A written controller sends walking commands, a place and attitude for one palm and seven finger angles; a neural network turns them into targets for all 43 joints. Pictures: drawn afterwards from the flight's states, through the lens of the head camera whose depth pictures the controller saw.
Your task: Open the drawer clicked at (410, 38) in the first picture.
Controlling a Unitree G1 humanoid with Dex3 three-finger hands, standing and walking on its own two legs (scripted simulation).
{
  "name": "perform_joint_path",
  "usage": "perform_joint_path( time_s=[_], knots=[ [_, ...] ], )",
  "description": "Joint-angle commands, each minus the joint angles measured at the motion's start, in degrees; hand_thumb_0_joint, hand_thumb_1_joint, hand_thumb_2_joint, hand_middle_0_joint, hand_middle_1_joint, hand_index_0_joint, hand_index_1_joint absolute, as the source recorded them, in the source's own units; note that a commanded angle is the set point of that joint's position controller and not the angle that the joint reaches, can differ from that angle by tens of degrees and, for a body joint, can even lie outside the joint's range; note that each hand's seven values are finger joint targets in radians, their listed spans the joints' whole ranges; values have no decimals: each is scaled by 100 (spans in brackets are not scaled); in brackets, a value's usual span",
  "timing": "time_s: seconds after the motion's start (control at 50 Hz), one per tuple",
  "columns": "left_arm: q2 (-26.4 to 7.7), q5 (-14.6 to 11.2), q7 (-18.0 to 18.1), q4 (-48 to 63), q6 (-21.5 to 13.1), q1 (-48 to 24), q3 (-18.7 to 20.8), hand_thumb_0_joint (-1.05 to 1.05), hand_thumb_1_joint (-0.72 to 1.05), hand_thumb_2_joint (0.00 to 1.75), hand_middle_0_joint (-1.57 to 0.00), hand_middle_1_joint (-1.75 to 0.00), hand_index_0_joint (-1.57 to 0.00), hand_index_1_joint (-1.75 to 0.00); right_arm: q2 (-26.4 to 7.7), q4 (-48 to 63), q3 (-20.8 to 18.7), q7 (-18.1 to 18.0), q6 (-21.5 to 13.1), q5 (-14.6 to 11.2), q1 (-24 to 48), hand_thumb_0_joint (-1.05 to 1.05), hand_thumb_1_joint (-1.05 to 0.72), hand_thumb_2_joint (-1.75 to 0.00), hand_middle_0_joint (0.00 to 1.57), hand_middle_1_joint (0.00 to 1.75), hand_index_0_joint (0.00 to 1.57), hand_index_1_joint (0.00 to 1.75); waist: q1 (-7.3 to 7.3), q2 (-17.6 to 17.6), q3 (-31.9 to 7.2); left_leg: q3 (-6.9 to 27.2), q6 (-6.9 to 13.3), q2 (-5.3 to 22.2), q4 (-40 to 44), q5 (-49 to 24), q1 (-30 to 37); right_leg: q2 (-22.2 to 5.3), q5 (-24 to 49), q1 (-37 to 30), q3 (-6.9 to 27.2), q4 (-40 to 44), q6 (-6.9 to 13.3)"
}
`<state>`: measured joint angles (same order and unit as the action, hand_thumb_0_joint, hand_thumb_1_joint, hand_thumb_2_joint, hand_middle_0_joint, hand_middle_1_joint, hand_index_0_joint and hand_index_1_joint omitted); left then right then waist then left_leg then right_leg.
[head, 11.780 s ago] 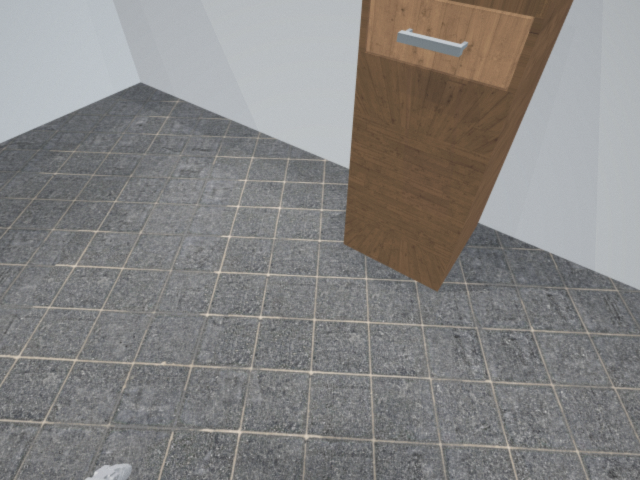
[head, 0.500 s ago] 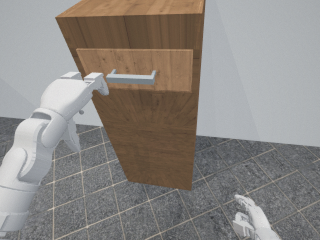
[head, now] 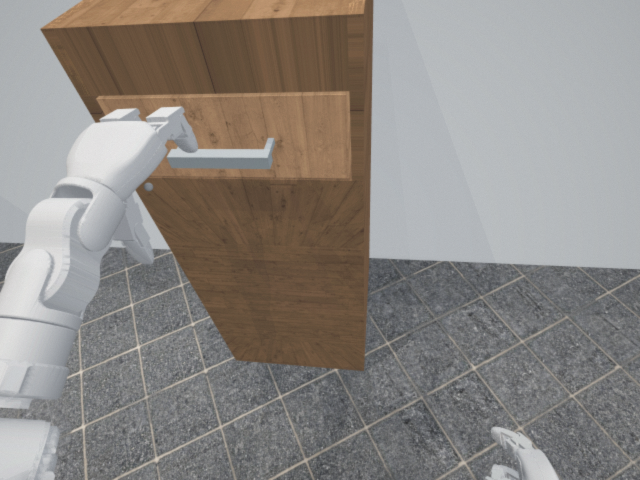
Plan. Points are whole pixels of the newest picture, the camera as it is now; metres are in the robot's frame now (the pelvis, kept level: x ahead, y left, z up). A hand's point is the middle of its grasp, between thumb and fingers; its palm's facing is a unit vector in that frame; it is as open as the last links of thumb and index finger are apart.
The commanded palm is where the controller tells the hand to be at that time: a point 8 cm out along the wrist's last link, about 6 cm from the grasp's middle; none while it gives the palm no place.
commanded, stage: move the hooked fingers above the handle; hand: left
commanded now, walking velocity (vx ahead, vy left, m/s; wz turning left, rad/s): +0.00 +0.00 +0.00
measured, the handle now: (223, 151) +0.55 +0.20 +0.12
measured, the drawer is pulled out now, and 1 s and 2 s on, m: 0.00 0.00 0.00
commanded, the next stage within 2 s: none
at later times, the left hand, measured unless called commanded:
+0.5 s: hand (174, 149) +0.45 +0.22 +0.20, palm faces +0.12 -0.04 -0.99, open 13.8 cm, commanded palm +0.42 +0.23 +0.24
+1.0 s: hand (200, 136) +0.51 +0.21 +0.18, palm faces +0.05 -0.02 -1.00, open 13.5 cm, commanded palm +0.48 +0.22 +0.23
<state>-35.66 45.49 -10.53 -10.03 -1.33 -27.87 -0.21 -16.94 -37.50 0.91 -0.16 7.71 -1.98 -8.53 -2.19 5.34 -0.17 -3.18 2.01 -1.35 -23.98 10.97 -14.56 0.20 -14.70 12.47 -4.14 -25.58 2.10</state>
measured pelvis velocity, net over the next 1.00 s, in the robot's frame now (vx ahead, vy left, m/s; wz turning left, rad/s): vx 0.02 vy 0.01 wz -0.01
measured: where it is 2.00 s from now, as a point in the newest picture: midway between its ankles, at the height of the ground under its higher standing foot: outside the picture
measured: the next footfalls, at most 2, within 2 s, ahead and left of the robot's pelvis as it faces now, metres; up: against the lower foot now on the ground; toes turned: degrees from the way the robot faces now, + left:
none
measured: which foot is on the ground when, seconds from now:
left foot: down 0.00-1.00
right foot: down 0.00-1.00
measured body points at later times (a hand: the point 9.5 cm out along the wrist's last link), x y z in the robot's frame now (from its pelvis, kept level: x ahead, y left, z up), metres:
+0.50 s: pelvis +0.02 +0.00 +0.00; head +0.04 -0.04 +0.45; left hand +0.44 +0.22 +0.25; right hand +0.18 -0.23 -0.13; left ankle +0.02 +0.10 -0.74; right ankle -0.01 -0.09 -0.74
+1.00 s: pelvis +0.02 +0.01 -0.01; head +0.07 -0.02 +0.44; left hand +0.50 +0.21 +0.23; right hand +0.11 -0.26 -0.15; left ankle +0.02 +0.10 -0.74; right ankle -0.01 -0.09 -0.74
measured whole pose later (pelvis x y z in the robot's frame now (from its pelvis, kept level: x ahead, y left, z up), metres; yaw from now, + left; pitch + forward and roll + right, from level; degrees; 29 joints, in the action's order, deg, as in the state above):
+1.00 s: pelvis +0.02 +0.01 -0.01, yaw -1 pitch +10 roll +0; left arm -31.8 54.1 -3.0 -45.1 2.0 -55.2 -7.4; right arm -15.8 -39.7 -0.4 -1.1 10.1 -2.7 -13.9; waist 1.8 3.4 -4.4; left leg -3.9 2.4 -1.1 -27.8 13.8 -23.7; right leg 0.3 -16.7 21.4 -3.3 -28.4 1.7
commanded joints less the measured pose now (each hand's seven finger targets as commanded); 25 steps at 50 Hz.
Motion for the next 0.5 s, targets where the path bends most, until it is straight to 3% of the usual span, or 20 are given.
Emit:
perform_joint_path(
  time_s=[0.0, 0.06, 0.08, 0.1, 0.12, 0.16, 0.2, 0.22, 0.3, 0.36, 0.4, 0.46, 0.48],
  knots=[
    [-1542, 140, 400, 420, 454, -1990, 1015, 0, -50, 30, -30, -120, -30, -120, -632, 890, -219, 35, -99, -41, 775, 0, -90, -90, 20, 30, 20, 30, -233, -462, -1774, 249, -40, 10, 24, -1773, 396, -125, 1904, -775, 394, 155, -7],
    [-986, 264, 184, 633, 719, -2082, 245, 0, -50, 30, -30, -120, -30, -120, -646, 1013, -236, 52, -9, -102, 830, 0, -90, -90, 20, 30, 20, 30, -75, -575, -1820, 225, 13, -2, -5, -1590, 500, -141, 1827, -594, 423, 165, -55],
    [-990, 309, 110, 667, 759, -2088, 181, 0, -50, 30, -30, -120, -30, -120, -654, 1011, -246, 46, 10, -111, 801, 0, -90, -90, 20, 30, 20, 30, -37, -604, -1903, 246, 32, -17, -25, -1612, 571, -126, 1854, -570, 416, 150, -59],
    [-701, 291, 5, 772, 769, -2211, -141, 0, -50, 30, -30, -120, -30, -120, -639, 1055, -234, 41, 18, -129, 832, 0, -90, -90, 20, 30, 20, 30, 67, -678, -1819, 280, 41, -32, -36, -1577, 611, -104, 1804, -460, 392, 178, -59],
    [-654, 307, -61, 853, 741, -2416, -267, 0, -50, 30, -30, -120, -30, -120, -629, 1033, -228, 23, 11, -135, 799, 0, -90, -90, 20, 30, 20, 30, 133, -683, -1813, 303, 67, -34, -40, -1515, 694, -89, 1731, -328, 376, 196, -75],
    [-680, 301, -117, 957, 598, -2814, -333, 0, -50, 30, -30, -120, -30, -120, -611, 1005, -228, -39, -12, -128, 733, 0, -90, -90, 20, 30, 20, 30, 214, -690, -1779, 374, 89, -48, -20, -1355, 817, -60, 1488, -161, 347, 240, -80],
    [-951, 274, -36, 1233, 343, -3330, -147, 0, -50, 30, -30, -120, -30, -120, -593, 955, -226, -103, -70, -97, 665, 0, -90, -90, 20, 30, 20, 30, 225, -472, -1960, 414, 89, -68, -65, -1435, 976, -38, 1450, -164, 360, 245, -48],
    [-1071, 295, 59, 1200, 234, -3521, -13, 0, -50, 30, -30, -120, -30, -120, -558, 908, -219, -118, -107, -78, 600, 0, -90, -90, 20, 30, 20, 30, 183, -281, -2111, 438, 79, -78, -75, -1540, 1049, -30, 1486, -176, 358, 212, -25],
    [-1828, 265, 568, 470, 32, -3835, 883, 0, -50, 30, -30, -120, -30, -120, -555, 679, -176, -165, -126, -16, 398, 0, -90, -90, 20, 30, 20, 30, -15, -240, -2321, 395, -1, -76, -94, -1854, 832, -1, 1725, -467, 308, 128, 12],
    [-1479, 346, 884, -421, 238, -3915, 706, 0, -50, 30, -30, -120, -30, -120, -466, 569, -146, -134, -86, -34, 383, 0, -90, -90, 20, 30, 20, 30, -30, -241, -2112, 306, -55, -10, -80, -1969, 619, -9, 1800, -364, 239, 62, 16],
    [-1432, 447, 922, -1171, 529, -3704, 622, 0, -50, 30, -30, -120, -30, -120, -508, 547, -144, -112, -10, -53, 412, 0, -90, -90, 20, 30, 20, 30, -70, -557, -1969, 229, -68, 0, -12, -1779, 374, -24, 1711, -506, 272, 125, -1],
    [-1226, 685, 670, -1621, 934, -3567, 129, 0, -50, 30, -30, -120, -30, -120, -597, 636, -139, -121, 119, -88, 418, 0, -90, -90, 20, 30, 20, 30, -7, -735, -2038, 163, -14, 11, -17, -1718, 245, -77, 1924, -607, 331, 95, -45],
    [-1021, 761, 520, -1782, 1042, -3597, -158, 0, -50, 30, -30, -120, -30, -120, -626, 674, -145, -138, 172, -117, 409, 0, -90, -90, 20, 30, 20, 30, 95, -794, -1986, 151, 14, 10, -28, -1696, 231, -96, 1992, -553, 333, 90, -52]
  ],
)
